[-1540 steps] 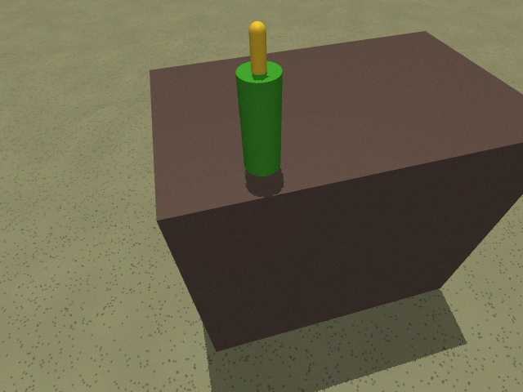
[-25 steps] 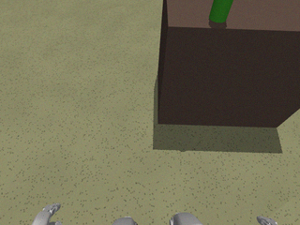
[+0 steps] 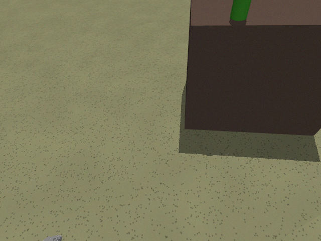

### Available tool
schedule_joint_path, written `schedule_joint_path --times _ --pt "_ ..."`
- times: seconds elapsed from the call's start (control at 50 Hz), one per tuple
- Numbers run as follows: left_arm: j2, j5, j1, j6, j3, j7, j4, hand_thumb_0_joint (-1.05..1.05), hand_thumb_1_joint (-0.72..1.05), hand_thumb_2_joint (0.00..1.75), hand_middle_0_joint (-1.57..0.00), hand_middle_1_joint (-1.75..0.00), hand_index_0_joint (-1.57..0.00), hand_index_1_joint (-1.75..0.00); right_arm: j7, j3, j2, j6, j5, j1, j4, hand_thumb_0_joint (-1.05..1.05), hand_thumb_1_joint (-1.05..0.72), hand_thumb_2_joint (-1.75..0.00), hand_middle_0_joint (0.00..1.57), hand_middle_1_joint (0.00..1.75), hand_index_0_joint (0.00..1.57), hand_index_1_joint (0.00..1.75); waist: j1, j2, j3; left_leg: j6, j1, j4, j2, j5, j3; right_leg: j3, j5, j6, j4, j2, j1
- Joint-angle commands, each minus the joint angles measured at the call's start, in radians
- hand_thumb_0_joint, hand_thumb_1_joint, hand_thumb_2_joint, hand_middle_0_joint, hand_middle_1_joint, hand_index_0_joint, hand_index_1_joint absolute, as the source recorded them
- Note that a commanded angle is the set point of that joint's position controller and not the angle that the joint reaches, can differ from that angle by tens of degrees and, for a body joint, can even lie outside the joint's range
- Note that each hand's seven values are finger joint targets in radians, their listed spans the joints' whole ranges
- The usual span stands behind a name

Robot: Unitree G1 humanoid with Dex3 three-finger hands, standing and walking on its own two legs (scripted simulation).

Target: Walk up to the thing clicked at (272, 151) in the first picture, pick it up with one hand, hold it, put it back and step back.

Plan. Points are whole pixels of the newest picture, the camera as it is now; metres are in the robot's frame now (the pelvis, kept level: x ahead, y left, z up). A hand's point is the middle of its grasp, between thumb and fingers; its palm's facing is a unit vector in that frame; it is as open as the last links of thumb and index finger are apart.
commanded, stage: step back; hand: right
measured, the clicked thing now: out of the picture +1.07 -0.28 +0.18
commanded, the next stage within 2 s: stand in 0.84 s
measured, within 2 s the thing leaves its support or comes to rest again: neither
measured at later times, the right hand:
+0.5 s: hand out of the picture +0.09 -0.26 -0.14, palm faces -0.03 +0.93 -0.36, open 7.4 cm
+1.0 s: hand out of the picture +0.14 -0.24 -0.13, palm faces +0.00 +0.94 -0.33, open 7.4 cm
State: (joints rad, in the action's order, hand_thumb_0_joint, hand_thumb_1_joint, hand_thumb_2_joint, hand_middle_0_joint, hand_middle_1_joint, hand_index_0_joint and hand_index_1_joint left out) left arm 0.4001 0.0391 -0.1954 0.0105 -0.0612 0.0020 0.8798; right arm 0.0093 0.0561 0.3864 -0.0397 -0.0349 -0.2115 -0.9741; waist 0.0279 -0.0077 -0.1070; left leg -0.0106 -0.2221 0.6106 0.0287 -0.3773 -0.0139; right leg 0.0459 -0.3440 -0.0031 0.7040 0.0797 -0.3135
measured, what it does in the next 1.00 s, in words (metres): stands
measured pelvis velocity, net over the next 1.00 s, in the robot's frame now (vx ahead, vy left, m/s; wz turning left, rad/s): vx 0.03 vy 0.01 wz -0.01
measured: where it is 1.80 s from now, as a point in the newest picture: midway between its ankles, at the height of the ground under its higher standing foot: outside the picture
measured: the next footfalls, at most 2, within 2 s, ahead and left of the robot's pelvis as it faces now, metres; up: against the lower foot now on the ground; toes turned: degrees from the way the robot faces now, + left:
none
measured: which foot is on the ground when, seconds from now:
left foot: down 0.00-1.00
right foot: down 0.00-1.00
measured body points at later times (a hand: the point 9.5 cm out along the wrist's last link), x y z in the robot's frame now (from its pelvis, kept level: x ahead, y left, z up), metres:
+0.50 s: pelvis +0.01 +0.01 +0.01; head +0.02 +0.00 +0.46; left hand +0.07 +0.31 -0.11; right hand +0.09 -0.30 -0.12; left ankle +0.02 +0.13 -0.72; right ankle +0.00 -0.12 -0.72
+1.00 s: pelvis +0.03 +0.01 +0.02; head +0.04 +0.01 +0.47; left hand +0.13 +0.31 -0.10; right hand +0.14 -0.29 -0.10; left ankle +0.02 +0.13 -0.72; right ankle +0.00 -0.12 -0.72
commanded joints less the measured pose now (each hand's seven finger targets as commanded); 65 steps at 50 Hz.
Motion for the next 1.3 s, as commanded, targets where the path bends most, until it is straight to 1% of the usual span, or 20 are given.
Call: schedule_joint_path --times 0.0,0.02,0.06,0.14,0.18,0.22,0.24,0.26,0.36,0.4,0.42,0.44,0.48,0.56,0.64,0.8,0.86,0.92,1.06,1.28 --pt "0.186 -0.023 0.093 -0.010 -0.046 0.004 -0.048 0.00 0.90 0.90 -0.20 -0.30 -0.20 -0.30 -0.015 0.069 0.321 0.066 -0.002 0.031 0.073 0.00 -0.90 -0.90 0.20 0.30 0.20 0.30 -0.050 -0.146 0.071 0.225 -0.035 -0.402 -0.356 -0.440 -0.518 -0.041 -0.227 -0.011 0.081 -0.044 -0.145" --pt "0.218 -0.016 0.101 -0.011 -0.057 0.001 -0.038 0.00 0.90 0.90 -0.20 -0.30 -0.20 -0.30 -0.013 0.067 0.303 0.072 -0.003 0.080 0.085 0.00 -0.90 -0.90 0.20 0.30 0.20 0.30 -0.031 -0.084 0.003 0.243 -0.168 -0.422 -0.364 -0.459 -0.498 -0.101 -0.218 -0.016 0.169 -0.030 -0.071" --pt "0.179 -0.029 0.057 -0.017 -0.049 -0.013 -0.012 0.00 0.90 0.90 -0.20 -0.30 -0.20 -0.30 -0.017 0.038 0.237 0.086 -0.008 0.117 0.086 0.00 -0.90 -0.90 0.20 0.30 0.20 0.30 -0.002 -0.080 -0.015 0.191 -0.120 -0.379 -0.270 -0.281 -0.351 -0.107 -0.126 -0.018 0.128 -0.028 -0.068" --pt "0.155 -0.018 0.000 -0.037 -0.049 -0.016 0.038 0.00 0.90 0.90 -0.20 -0.30 -0.20 -0.30 -0.003 0.044 0.232 0.071 -0.007 0.119 0.071 0.00 -0.90 -0.90 0.20 0.30 0.20 0.30 -0.005 -0.162 0.045 0.142 -0.092 -0.303 -0.216 -0.175 -0.207 -0.013 -0.052 -0.017 -0.179 -0.074 0.097" --pt "0.167 -0.004 -0.024 -0.050 -0.055 -0.003 0.065 0.00 0.90 0.90 -0.20 -0.30 -0.20 -0.30 -0.004 0.028 0.180 0.059 0.010 0.112 0.074 0.00 -0.90 -0.90 0.20 0.30 0.20 0.30 0.025 -0.085 0.058 0.080 -0.184 -0.189 -0.170 -0.069 -0.141 -0.056 0.046 -0.035 -0.313 -0.076 0.271" --pt "0.274 0.002 -0.035 -0.060 -0.070 0.000 0.072 0.00 0.90 0.90 -0.20 -0.30 -0.20 -0.30 -0.009 0.023 0.151 0.056 0.015 0.117 0.073 0.00 -0.90 -0.90 0.20 0.30 0.20 0.30 0.026 0.125 0.031 0.026 -0.253 0.060 -0.014 -0.178 -0.044 -0.456 -0.341 -0.148 -0.463 0.173 0.161" --pt "0.288 0.003 0.014 -0.064 -0.073 0.000 0.054 0.00 0.90 0.90 -0.20 -0.30 -0.20 -0.30 -0.010 0.031 0.171 0.057 0.010 0.092 0.056 0.00 -0.90 -0.90 0.20 0.30 0.20 0.30 0.009 0.122 -0.004 0.017 -0.235 0.163 -0.020 -0.159 -0.052 -0.525 -0.370 -0.210 -0.488 0.259 0.098" --pt "0.268 -0.001 0.045 -0.068 -0.069 0.003 0.036 0.00 0.90 0.90 -0.20 -0.30 -0.20 -0.30 -0.009 0.030 0.180 0.061 0.013 0.072 0.052 0.00 -0.90 -0.90 0.20 0.30 0.20 0.30 -0.001 0.085 -0.009 0.015 -0.230 0.184 -0.042 -0.136 -0.080 -0.499 -0.253 -0.225 -0.463 0.264 0.094" --pt "0.221 -0.010 0.115 -0.064 -0.046 0.001 0.039 0.00 0.90 0.90 -0.20 -0.30 -0.20 -0.30 -0.006 0.028 0.135 0.082 0.011 0.004 0.007 0.00 -0.90 -0.90 0.20 0.30 0.20 0.30 -0.045 0.148 0.101 0.022 0.001 -0.133 -0.033 0.048 0.012 -0.208 0.178 -0.135 -0.315 0.138 0.080" --pt "0.168 -0.017 0.097 -0.056 -0.021 -0.005 0.035 0.00 0.90 0.90 -0.20 -0.30 -0.20 -0.30 -0.015 0.043 0.165 0.089 -0.002 -0.002 0.001 0.00 -0.90 -0.90 0.20 0.30 0.20 0.30 -0.054 0.079 0.135 0.044 0.140 -0.230 -0.094 0.217 -0.092 -0.132 0.303 -0.067 -0.195 0.073 0.012" --pt "0.132 -0.029 0.088 -0.050 -0.012 -0.007 0.036 0.00 0.90 0.90 -0.20 -0.30 -0.20 -0.30 -0.018 0.042 0.199 0.095 -0.001 0.036 0.008 0.00 -0.90 -0.90 0.20 0.30 0.20 0.30 -0.028 -0.036 0.146 0.087 0.106 -0.281 -0.216 0.226 -0.259 -0.081 0.199 -0.022 -0.140 -0.002 -0.001" --pt "0.151 -0.038 0.083 -0.044 -0.021 -0.005 0.057 0.00 0.90 0.90 -0.20 -0.30 -0.20 -0.30 -0.014 0.042 0.237 0.093 0.008 0.095 0.016 0.00 -0.90 -0.90 0.20 0.30 0.20 0.30 0.000 -0.057 0.124 0.152 0.008 -0.278 -0.268 0.129 -0.281 -0.034 -0.028 -0.013 -0.139 -0.052 0.063" --pt "0.153 -0.025 0.098 -0.049 -0.016 -0.003 0.072 0.00 0.90 0.90 -0.20 -0.30 -0.20 -0.30 -0.010 0.032 0.215 0.086 0.006 0.132 0.010 0.00 -0.90 -0.90 0.20 0.30 0.20 0.30 0.000 -0.058 0.096 0.133 -0.036 -0.267 -0.240 0.143 -0.227 -0.048 -0.009 -0.026 -0.207 -0.040 0.121" --pt "0.200 -0.027 0.050 -0.067 -0.026 0.005 0.109 0.00 0.90 0.90 -0.20 -0.30 -0.20 -0.30 -0.016 0.018 0.174 0.083 0.018 0.142 0.000 0.00 -0.90 -0.90 0.20 0.30 0.20 0.30 0.001 -0.036 0.157 0.045 -0.010 -0.124 -0.122 0.434 -0.067 -0.133 0.377 -0.061 -0.265 0.049 0.251" --pt "0.199 -0.030 0.079 -0.063 -0.024 0.015 0.108 0.00 0.90 0.90 -0.20 -0.30 -0.20 -0.30 -0.019 0.022 0.170 0.078 0.023 0.131 -0.013 0.00 -0.90 -0.90 0.20 0.30 0.20 0.30 -0.011 0.004 0.206 0.057 0.043 -0.088 -0.128 0.541 -0.055 -0.113 0.518 -0.061 -0.219 0.057 0.264" --pt "0.185 -0.024 0.122 -0.053 -0.014 0.016 0.114 0.00 0.90 0.90 -0.20 -0.30 -0.20 -0.30 -0.020 0.025 0.170 0.069 0.021 0.188 -0.017 0.00 -0.90 -0.90 0.20 0.30 0.20 0.30 -0.008 0.011 0.157 0.074 0.021 -0.141 -0.144 0.434 -0.076 -0.089 0.378 -0.045 -0.231 0.027 0.230" --pt "0.150 -0.042 0.152 -0.047 0.007 0.014 0.133 0.00 0.90 0.90 -0.20 -0.30 -0.20 -0.30 -0.022 0.012 0.184 0.080 0.027 0.186 -0.037 0.00 -0.90 -0.90 0.20 0.30 0.20 0.30 -0.019 -0.002 0.177 0.050 0.138 -0.200 -0.165 0.654 -0.097 -0.101 0.509 -0.021 -0.284 0.041 0.236" --pt "0.156 -0.040 0.153 -0.048 0.011 0.015 0.152 0.00 0.90 0.90 -0.20 -0.30 -0.20 -0.30 -0.021 0.004 0.169 0.080 0.032 0.195 -0.049 0.00 -0.90 -0.90 0.20 0.30 0.20 0.30 -0.021 0.004 0.192 0.046 0.174 -0.225 -0.165 0.665 -0.084 -0.102 0.535 -0.015 -0.324 0.049 0.272" --pt "0.162 -0.032 0.177 -0.046 0.015 0.009 0.182 0.00 0.90 0.90 -0.20 -0.30 -0.20 -0.30 -0.016 -0.002 0.163 0.073 0.031 0.219 -0.072 0.00 -0.90 -0.90 0.20 0.30 0.20 0.30 -0.026 -0.004 0.154 0.031 0.151 -0.321 -0.156 0.398 -0.073 -0.112 0.322 -0.008 -0.421 0.049 0.256" --pt "0.155 -0.029 0.153 -0.053 0.023 0.002 0.209 0.00 0.90 0.90 -0.20 -0.30 -0.20 -0.30 -0.007 -0.008 0.167 0.079 0.027 0.194 -0.108 0.00 -0.90 -0.90 0.20 0.30 0.20 0.30 -0.026 -0.003 0.111 0.025 0.111 -0.369 -0.151 0.236 -0.083 -0.125 0.190 -0.006 -0.469 0.051 0.207"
